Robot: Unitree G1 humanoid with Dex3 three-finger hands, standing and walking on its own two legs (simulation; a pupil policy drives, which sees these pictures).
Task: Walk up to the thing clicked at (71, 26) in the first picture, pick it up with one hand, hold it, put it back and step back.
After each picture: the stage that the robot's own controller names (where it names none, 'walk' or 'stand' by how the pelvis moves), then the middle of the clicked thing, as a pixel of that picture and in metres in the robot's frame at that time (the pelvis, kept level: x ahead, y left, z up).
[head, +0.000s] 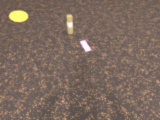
stand; (69, 24) +1.72 +0.17 -0.65
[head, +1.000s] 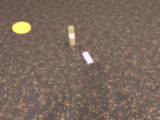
walk; (71, 35) +1.60 +0.23 -0.65
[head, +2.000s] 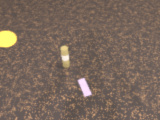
walk; (65, 57) +1.10 +0.24 -0.65
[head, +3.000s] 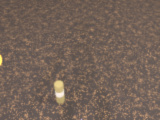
walk; (59, 92) +0.70 +0.19 -0.63
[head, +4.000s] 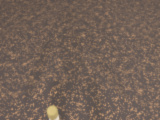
stand; (53, 117) +0.48 +0.19 -0.63
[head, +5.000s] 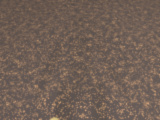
stand; out of the picture +0.43 +0.20 -0.64
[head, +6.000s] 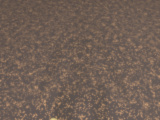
stand; out of the picture +0.44 +0.21 -0.65
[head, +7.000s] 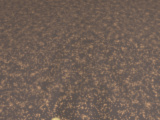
stand; out of the picture +0.45 +0.21 -0.66
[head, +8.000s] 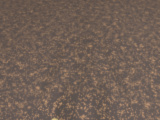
stand; out of the picture +0.44 +0.22 -0.66
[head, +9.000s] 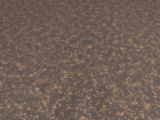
stand; out of the picture +0.43 +0.22 -0.66
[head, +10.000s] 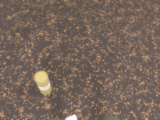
go down; (43, 84) +0.48 +0.20 -0.47
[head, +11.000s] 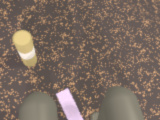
go down; (26, 51) +0.53 +0.22 -0.28
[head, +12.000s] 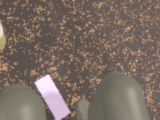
close in; out of the picture +0.52 +0.25 -0.20
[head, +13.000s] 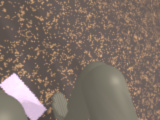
close; out of the picture +0.51 +0.29 -0.17
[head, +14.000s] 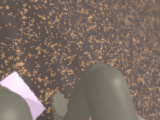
lift; out of the picture +0.47 +0.26 -0.17
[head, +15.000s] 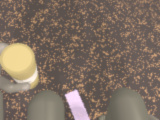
lift; (24, 71) +0.36 +0.20 -0.04
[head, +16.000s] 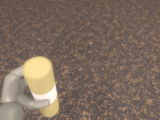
hold; (44, 91) +0.31 +0.13 +0.08
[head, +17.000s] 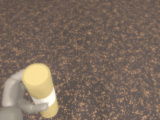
hold; (44, 95) +0.32 +0.14 +0.03
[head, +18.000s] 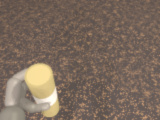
crouch; (45, 94) +0.32 +0.14 +0.03
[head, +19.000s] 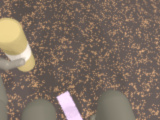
crouch; (18, 50) +0.46 +0.18 -0.06
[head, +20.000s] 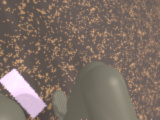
lower; out of the picture +0.47 +0.25 -0.18
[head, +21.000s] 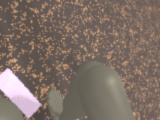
lower; out of the picture +0.49 +0.26 -0.18
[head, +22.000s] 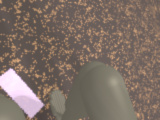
lower; out of the picture +0.48 +0.26 -0.18
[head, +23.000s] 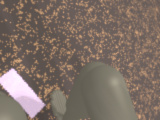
lower; out of the picture +0.47 +0.26 -0.17
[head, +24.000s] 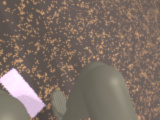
loosen; out of the picture +0.47 +0.24 -0.18
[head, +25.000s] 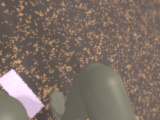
withdraw; out of the picture +0.47 +0.24 -0.18
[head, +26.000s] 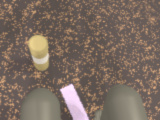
walk; (40, 55) +0.50 +0.18 -0.26
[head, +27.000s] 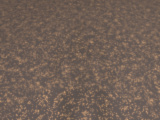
stand; out of the picture +0.41 +0.14 -0.59
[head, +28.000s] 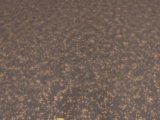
stand; out of the picture +0.43 +0.15 -0.60
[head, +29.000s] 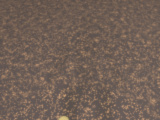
stand; out of the picture +0.43 +0.14 -0.61
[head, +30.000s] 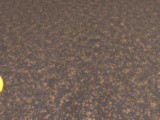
walk; out of the picture +0.43 +0.15 -0.66
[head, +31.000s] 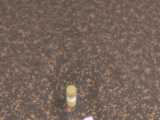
walk; (71, 96) +0.55 +0.08 -0.63
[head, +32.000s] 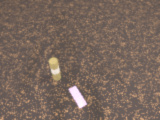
walk; (55, 69) +0.81 +0.24 -0.61
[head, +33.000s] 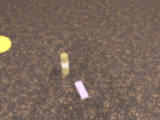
stand; (65, 64) +1.06 +0.20 -0.64
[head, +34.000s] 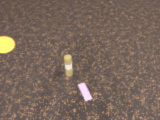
stand; (68, 66) +1.04 +0.17 -0.66
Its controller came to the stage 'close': yes
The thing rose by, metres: 0.68
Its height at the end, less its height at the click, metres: +0.00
